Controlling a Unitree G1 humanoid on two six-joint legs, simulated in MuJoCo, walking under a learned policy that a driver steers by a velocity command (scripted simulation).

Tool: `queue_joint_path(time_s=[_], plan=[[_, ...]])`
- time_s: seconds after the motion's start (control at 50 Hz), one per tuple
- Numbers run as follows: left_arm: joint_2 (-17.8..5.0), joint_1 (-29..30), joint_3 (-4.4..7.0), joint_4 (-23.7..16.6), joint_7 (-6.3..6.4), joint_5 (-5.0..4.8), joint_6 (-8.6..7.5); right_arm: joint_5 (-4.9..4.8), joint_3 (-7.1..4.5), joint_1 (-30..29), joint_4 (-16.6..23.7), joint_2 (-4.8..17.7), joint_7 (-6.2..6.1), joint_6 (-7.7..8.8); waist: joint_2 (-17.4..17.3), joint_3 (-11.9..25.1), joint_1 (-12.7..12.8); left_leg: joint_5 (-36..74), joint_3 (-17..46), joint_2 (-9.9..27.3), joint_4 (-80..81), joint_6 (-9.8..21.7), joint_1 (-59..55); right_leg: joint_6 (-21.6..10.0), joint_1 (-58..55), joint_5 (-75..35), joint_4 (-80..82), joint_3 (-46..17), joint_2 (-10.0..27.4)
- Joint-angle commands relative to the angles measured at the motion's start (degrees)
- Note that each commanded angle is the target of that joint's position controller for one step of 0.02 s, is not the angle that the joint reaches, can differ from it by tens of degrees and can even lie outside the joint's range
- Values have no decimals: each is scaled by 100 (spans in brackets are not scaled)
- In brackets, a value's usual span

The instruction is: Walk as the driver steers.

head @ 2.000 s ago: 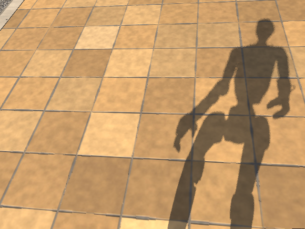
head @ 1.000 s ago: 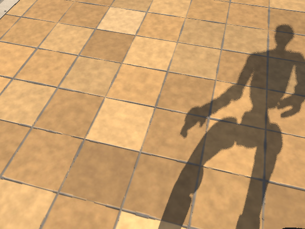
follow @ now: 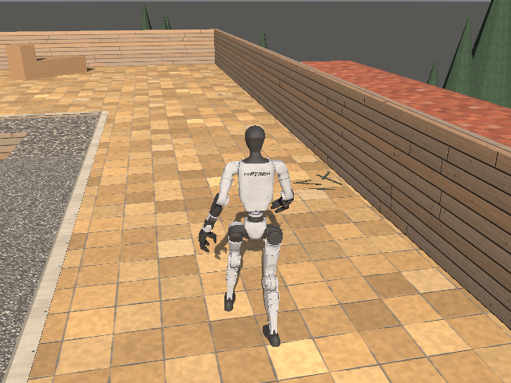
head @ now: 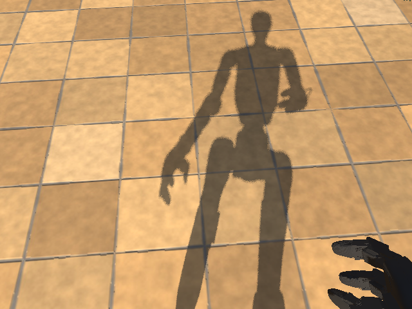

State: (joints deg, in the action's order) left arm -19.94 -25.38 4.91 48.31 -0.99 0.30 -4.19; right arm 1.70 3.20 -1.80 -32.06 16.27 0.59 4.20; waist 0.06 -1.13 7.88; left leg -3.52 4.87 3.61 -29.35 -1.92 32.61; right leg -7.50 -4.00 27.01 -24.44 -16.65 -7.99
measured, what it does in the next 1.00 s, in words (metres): walks ahead, turning right: left foot, then right foot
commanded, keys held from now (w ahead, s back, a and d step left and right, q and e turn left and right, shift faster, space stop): w+e+shift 0.12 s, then e+shift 0.42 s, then q+shift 0.38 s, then w+q+shift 0.08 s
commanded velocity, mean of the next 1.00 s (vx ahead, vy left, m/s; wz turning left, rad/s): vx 0.37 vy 0.00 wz -0.47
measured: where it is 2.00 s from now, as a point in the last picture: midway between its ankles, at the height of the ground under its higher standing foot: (224, 129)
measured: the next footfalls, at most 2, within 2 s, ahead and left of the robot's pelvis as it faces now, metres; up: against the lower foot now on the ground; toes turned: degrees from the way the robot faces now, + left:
left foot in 0.02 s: +0.21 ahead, +0.18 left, +0.00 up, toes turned -5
right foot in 0.42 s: +0.50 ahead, -0.09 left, +0.00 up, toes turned -22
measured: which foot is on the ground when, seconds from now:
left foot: up 0.00-0.00, down 0.02-0.38, up 0.40-0.82, down 0.84-1.00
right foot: down 0.00-0.00, up 0.02-0.40, down 0.42-0.86, up 0.88-1.00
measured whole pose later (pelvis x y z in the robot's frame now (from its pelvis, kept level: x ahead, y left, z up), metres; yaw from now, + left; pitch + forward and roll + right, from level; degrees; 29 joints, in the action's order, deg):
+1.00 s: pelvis +0.53 +0.04 +0.02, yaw -24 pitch +2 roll -2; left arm -16.6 -5.7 3.5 38.8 1.1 -0.1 0.7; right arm -1.0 -3.1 16.8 -36.2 17.0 -0.6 0.6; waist 0.2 -1.2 -2.0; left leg -12.2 6.8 -2.9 -30.7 2.4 20.6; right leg 1.4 26.7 25.6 -57.1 -5.0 -5.5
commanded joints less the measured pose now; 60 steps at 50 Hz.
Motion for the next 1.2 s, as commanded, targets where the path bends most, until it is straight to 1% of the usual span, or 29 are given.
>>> queue_joint_path(time_s=[0.02,0.04,0.06,0.1,0.16,0.24,0.26,0.36,0.4,0.42,0.44,0.46,0.48,0.52,0.6,0.68,0.76,0.84,0.86,0.88,0.9,0.92,0.94,0.98,1.04,1.12,1.14,1.16,1.2], plan=[[-714,881,153,-567,23,50,-175,102,-737,3418,-478,1611,-289,112,-316,1961,-2122,-2435,638,712,-156,272,-4977,-58,2467,-3569,-3790,-14,324],[273,424,-112,-930,18,-204,-179,355,-829,3243,-476,2061,-274,89,-2193,2394,-1468,-4306,3786,2353,1135,645,-5863,106,4239,372,-5364,609,-220],[-95,496,-171,-946,48,-105,-84,237,-865,2504,-412,1772,-231,25,-2037,1947,-1196,-5080,4689,2310,1677,844,-5257,16,4953,-249,-5847,866,284],[-444,1154,-92,-883,-49,98,72,162,-683,1886,-403,844,-172,-25,-531,740,-1160,-3404,2479,1726,1457,733,-3879,87,4906,-1130,-5436,1157,872],[-91,1565,-158,-1116,-239,174,303,101,-543,2323,-932,371,-133,85,-562,47,-965,11,639,1340,1395,577,-3121,269,4854,-1075,-5187,1273,1201],[130,2109,-298,-1648,-280,176,399,-81,-571,1985,-1092,474,-51,242,-759,-198,-601,3001,-959,1091,1495,486,-2574,398,4593,-1696,-3743,1711,1092],[-3,1852,-226,-1612,-224,-498,274,-282,-748,903,-662,903,-238,197,-1037,-431,-441,2375,-1260,762,1656,487,-2332,561,4368,-2145,-2925,1670,1211],[-516,1237,47,-1429,-344,-172,245,-372,-1002,1271,-609,1596,-476,129,-646,510,-144,4658,-1642,747,12,265,-2500,298,1700,-2920,-1347,2368,353],[-1048,10,362,-1139,-215,-210,346,-443,-935,1292,-476,1217,-385,62,-69,948,321,2383,-1487,497,-2444,71,-1537,-211,-170,-3444,-819,1864,340],[-1249,271,370,-1216,-54,-263,371,-154,-724,1646,-471,495,-268,54,1285,665,-108,-2879,-1455,-343,-4407,-168,-363,-578,-679,-5293,-693,906,874],[-1606,845,325,-1750,-78,62,268,-58,-636,2586,-281,504,-187,119,1771,1767,-806,-3912,-478,-942,-6274,-373,813,-2011,-1644,-7101,-843,-1892,2276],[-1527,940,354,-1965,-129,121,255,-103,-689,2356,-126,1108,-140,201,978,2803,-439,-3315,505,-787,-6521,-308,1033,-2358,-1947,-5637,-97,-2800,2686],[-1355,1310,345,-2036,-124,21,253,-253,-712,1829,43,1271,-137,228,352,2387,-578,-2735,646,-633,-5922,-171,1258,-2153,-1321,-3028,485,-3037,2508],[-845,1894,198,-2126,-77,-194,214,-133,-758,1398,-39,1257,-280,89,-490,1087,-922,-2332,629,-373,-4891,-216,812,-1504,552,-2849,635,-2292,1889],[-569,1879,108,-1826,176,-82,310,-34,-682,1554,-233,808,-282,-56,-257,840,-1012,-1907,-10,-214,-3487,-414,-295,-1031,2170,-5836,118,-390,1358],[-125,1751,-110,-1471,297,32,439,-117,-499,1521,-276,297,-203,-163,303,1376,-894,-457,-230,-77,-2358,-439,-1176,-583,2345,-5119,35,353,1164],[-304,1723,-100,-1251,166,139,402,-258,-634,914,-33,702,-148,-231,711,604,-601,-786,-255,-117,-1651,-146,-1163,-610,2355,-3242,162,188,1591],[-377,1655,-32,-1161,270,-53,474,-254,-728,1114,40,783,-16,-191,650,369,-736,-457,-374,-250,-179,273,-1233,-313,1734,-3110,-466,124,1677],[-263,1464,-27,-1161,306,-48,453,-189,-799,1143,89,1041,-7,-182,30,348,-630,1179,418,116,235,524,-1485,62,1914,-2403,-1156,484,1226],[-194,1301,-11,-1263,338,70,441,-143,-941,1221,132,1520,-25,-189,-1264,298,-390,2352,1876,988,497,1184,-1929,600,2778,-950,-2235,1342,325],[-314,1967,4,-1461,358,113,424,-91,-966,1831,29,1403,-34,-217,-1727,341,-971,2502,3135,1609,972,2006,-2555,932,3956,890,-3357,1388,-70],[-309,2041,24,-1464,355,52,431,-21,-927,2138,-33,1255,-50,-210,-1276,710,-1063,2009,3226,1504,967,1985,-2856,959,4137,1015,-4138,901,73],[-211,1931,17,-1380,314,-23,456,-141,-942,1951,-36,1106,-99,-233,-720,906,-893,156,2805,1075,919,1603,-2951,945,4186,472,-4227,775,304],[-171,2163,24,-1442,174,-74,381,-385,-952,1802,8,1067,-184,-304,-651,673,-867,-3039,2696,742,1424,1341,-2617,915,4207,-281,-3313,866,596],[-33,2446,13,-1449,38,-132,101,-293,-975,1873,40,1090,-308,-396,-1070,456,-917,-3112,2544,344,1737,1295,-2171,1011,3440,-464,-2136,1177,338],[60,2423,10,-1361,23,-189,-128,-409,-981,1694,120,1060,-301,-406,-1077,337,-845,-2873,2570,77,1534,1249,-1675,982,2396,-566,-721,1177,196],[-9,1996,-74,-1229,3,203,97,57,-1126,1557,-11,1386,-29,-582,-932,365,-771,-2837,2235,-301,1329,1113,-1359,941,1960,-219,-601,1560,35],[25,1728,-55,-1196,51,166,171,34,-1120,1295,92,1236,82,-647,-829,236,-543,-2770,2150,-454,1173,951,-814,904,1332,-640,-20,1635,62],[-663,475,96,-966,250,141,135,-93,-999,839,296,712,96,-575,-260,306,76,-2819,1296,-1137,-39,172,1403,589,-1275,-661,886,972,1143]])
Over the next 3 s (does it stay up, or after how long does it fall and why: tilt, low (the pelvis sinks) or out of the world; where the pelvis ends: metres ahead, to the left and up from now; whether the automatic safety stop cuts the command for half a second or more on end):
stays up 2.10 0.25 -0.02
